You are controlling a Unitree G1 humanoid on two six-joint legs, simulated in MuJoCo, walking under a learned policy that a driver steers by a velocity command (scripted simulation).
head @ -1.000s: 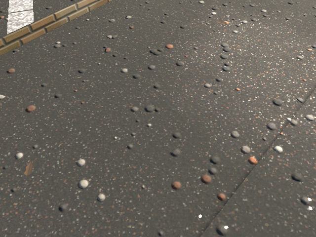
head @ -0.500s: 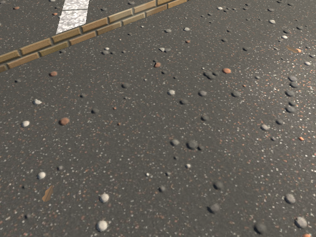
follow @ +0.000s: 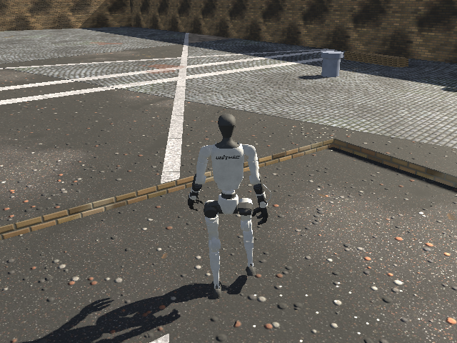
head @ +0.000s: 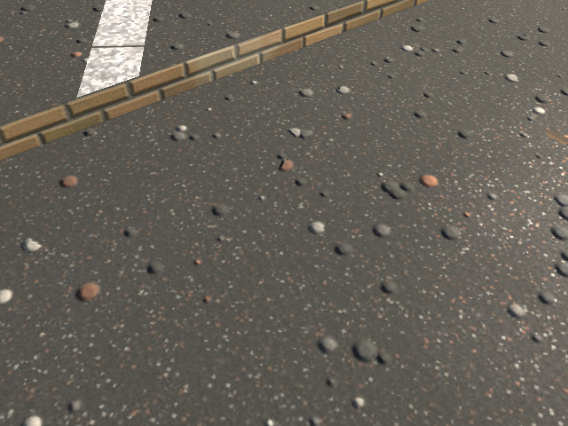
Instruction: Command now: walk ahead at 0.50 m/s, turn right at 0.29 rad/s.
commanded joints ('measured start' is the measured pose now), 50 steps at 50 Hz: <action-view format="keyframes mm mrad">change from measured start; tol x32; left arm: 1 -57 15 -1 -64 12 -2 -27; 50 29 105 37 -92 22 96 6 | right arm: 1 -88 -163 -34 -82 6 -33 -28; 50 -281 -229 -61 -327 35 81 -25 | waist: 1 13 105 95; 14 109 -150 -369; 24 -5 7 40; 33 -23 -68 -44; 36 43 392 -349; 50 31 204 -28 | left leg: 1 -70 273 -149 -261 550 123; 11 279 296 51 77 1104 24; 12 130 263 69 304 1005 -8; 14 -508 -6 -122 937 -236 -76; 15 -617 61 -207 964 -168 -53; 33 -111 37 -179 -58 374 -77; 35 329 354 -406 0 949 59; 40 60 293 -464 -135 286 150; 50 -66 206 -493 -180 74 137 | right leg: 1 59 -28 -10 -342 220 -19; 11 365 137 -191 -627 67 -170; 14 1241 -275 740 -828 9 -481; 26 430 42 111 -875 560 -229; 33 565 30 316 -639 299 -148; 36 182 219 129 -12 -583 -21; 38 136 132 98 129 -422 45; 50 518 110 -40 -649 -113 9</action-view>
